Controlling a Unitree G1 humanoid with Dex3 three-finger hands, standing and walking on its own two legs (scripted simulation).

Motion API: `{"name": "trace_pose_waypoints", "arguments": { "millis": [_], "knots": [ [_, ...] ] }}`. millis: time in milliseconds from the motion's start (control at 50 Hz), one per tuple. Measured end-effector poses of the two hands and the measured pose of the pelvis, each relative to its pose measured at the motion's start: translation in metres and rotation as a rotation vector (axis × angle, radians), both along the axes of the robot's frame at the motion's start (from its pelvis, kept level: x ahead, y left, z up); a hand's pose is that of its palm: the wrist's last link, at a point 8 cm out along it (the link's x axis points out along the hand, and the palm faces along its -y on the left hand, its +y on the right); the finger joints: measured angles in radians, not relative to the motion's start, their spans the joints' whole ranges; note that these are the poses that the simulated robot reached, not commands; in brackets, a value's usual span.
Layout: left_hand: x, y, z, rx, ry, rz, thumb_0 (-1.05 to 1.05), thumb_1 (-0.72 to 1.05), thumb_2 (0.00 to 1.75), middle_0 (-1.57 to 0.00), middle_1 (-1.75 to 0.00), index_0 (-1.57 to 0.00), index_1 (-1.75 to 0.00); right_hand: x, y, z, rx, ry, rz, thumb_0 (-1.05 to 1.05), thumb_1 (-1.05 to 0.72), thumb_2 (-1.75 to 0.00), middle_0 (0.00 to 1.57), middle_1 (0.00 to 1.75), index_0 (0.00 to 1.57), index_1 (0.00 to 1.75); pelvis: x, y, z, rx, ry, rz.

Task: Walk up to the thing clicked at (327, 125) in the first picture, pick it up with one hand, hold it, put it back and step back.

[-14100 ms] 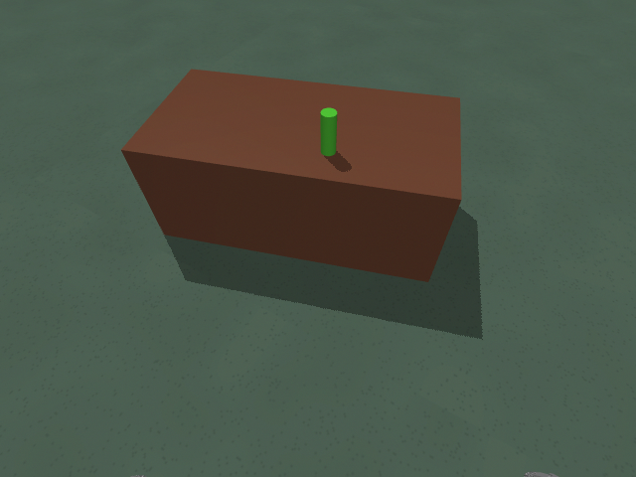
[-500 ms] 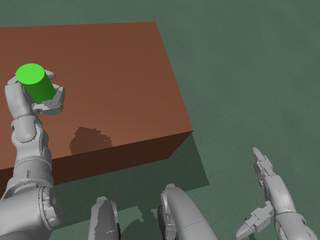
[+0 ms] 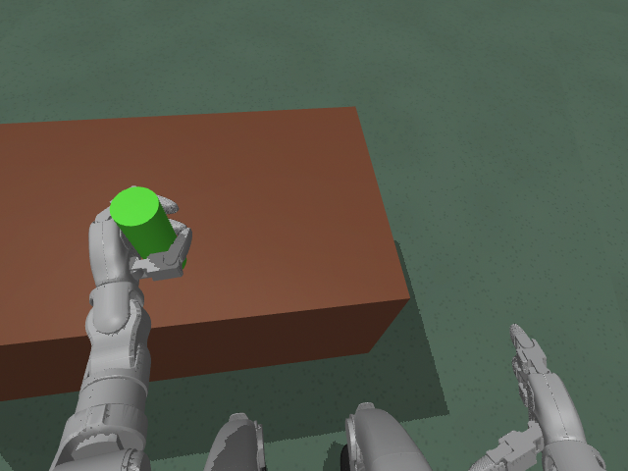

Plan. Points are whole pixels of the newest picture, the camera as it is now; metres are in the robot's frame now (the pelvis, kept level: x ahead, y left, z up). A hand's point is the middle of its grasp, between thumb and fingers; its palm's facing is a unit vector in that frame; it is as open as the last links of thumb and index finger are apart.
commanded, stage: lift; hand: left
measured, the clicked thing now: (153, 237) +0.40 +0.19 +0.04
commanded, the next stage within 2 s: hold in 0.62 s
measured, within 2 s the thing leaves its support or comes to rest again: neither
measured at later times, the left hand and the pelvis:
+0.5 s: hand (151, 242) +0.37 +0.18 +0.06, palm faces +0.15 -0.99 +0.00, open 6.8 cm; pelvis +0.01 +0.01 +0.02, yaw +0 degrees
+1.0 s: hand (154, 243) +0.36 +0.17 +0.08, palm faces +0.16 -0.99 +0.00, open 6.8 cm; pelvis +0.02 +0.00 +0.03, yaw +0 degrees
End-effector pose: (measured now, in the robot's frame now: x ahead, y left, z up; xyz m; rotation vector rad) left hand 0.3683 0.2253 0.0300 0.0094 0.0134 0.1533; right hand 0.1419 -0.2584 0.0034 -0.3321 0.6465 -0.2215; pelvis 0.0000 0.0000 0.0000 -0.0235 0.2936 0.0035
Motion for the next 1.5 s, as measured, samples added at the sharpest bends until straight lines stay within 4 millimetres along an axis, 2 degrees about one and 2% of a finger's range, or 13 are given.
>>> {"name": "trace_pose_waypoints", "arguments": {
  "millis": [180,420,760,1220,1500],
  "knots": [
    [-0.015,0.0,0.016,-0.002,-0.01,0.002,-0.02,-0.05,1.16,-0.88,-1.11,-0.94,-1.12,0.0,0.002,-0.004,0.028,0.023,-0.02,-0.01,0.54,-0.04,0.06,0.05,0.06,0.05,0.003,0.001,0.009,0.008,-0.027,-0.004],
    [-0.022,0.002,0.033,0.0,-0.017,0.0,-0.02,-0.05,1.16,-0.88,-1.11,-0.94,-1.12,0.006,0.004,-0.004,0.046,0.037,-0.044,-0.01,0.54,-0.04,0.06,0.05,0.06,0.05,0.009,0.005,0.017,0.012,-0.057,-0.007],
    [-0.03,0.001,0.044,-0.008,-0.016,-0.002,-0.02,-0.05,1.16,-0.88,-1.11,-0.94,-1.12,0.016,0.001,-0.004,0.06,0.052,-0.047,-0.01,0.54,-0.04,0.06,0.05,0.06,0.05,0.018,0.003,0.025,0.016,-0.076,-0.006],
    [-0.042,-0.012,0.064,-0.011,-0.024,0.009,-0.02,-0.05,1.17,-0.88,-1.11,-0.94,-1.12,0.018,-0.002,-0.002,0.088,0.042,-0.055,-0.01,0.53,-0.05,0.06,0.05,0.05,0.05,0.021,-0.004,0.033,0.024,-0.115,-0.005],
    [-0.045,-0.011,0.066,-0.015,-0.007,0.019,-0.02,-0.05,1.17,-0.89,-1.11,-0.94,-1.12,0.017,-0.002,-0.002,0.088,0.036,-0.06,-0.01,0.54,-0.05,0.06,0.05,0.05,0.05,0.019,-0.003,0.036,0.024,-0.13,-0.005]
  ]
}}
